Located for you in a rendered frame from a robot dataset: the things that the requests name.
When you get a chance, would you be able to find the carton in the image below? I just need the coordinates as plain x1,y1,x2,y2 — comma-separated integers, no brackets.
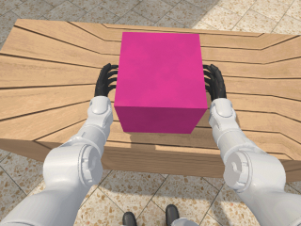
114,32,208,134

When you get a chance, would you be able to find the pedestal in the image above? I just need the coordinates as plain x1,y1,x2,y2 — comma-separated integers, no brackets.
0,19,301,183

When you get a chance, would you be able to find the robot right upper arm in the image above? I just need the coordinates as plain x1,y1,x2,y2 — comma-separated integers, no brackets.
223,150,301,226

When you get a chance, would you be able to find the robot foot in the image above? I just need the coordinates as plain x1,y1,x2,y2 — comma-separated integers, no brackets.
122,211,136,226
166,204,179,226

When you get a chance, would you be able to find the left robot foot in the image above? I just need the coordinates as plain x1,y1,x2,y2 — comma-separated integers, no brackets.
122,211,136,226

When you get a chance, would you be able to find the right robot foot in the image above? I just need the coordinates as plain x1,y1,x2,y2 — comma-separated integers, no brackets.
166,204,179,226

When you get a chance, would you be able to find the robot left upper arm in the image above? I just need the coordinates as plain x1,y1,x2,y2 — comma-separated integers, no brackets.
0,144,103,226

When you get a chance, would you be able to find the robot left hand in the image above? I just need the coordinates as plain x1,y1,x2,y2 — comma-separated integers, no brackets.
94,63,119,97

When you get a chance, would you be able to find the left robot forearm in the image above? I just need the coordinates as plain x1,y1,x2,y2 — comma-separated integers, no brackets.
42,96,114,182

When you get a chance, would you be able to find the robot right hand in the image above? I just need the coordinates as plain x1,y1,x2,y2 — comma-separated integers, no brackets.
202,64,227,101

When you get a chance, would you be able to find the right robot forearm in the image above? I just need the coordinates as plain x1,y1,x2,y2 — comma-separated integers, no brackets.
208,98,286,185

